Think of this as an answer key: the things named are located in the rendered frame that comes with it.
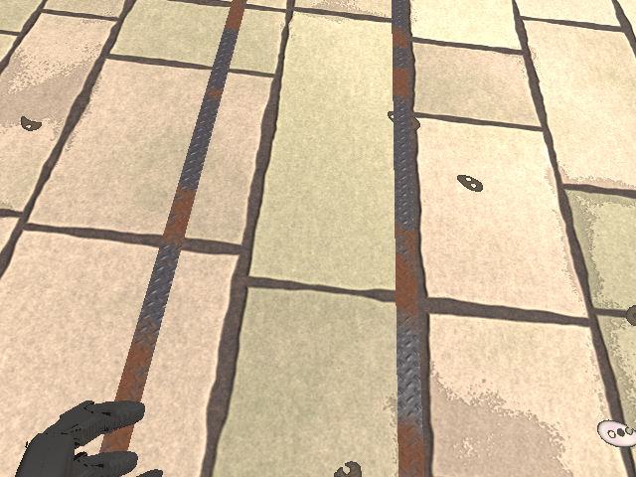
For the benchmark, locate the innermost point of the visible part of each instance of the robot left hand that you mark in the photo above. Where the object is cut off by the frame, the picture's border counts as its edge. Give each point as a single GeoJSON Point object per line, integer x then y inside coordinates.
{"type": "Point", "coordinates": [52, 453]}

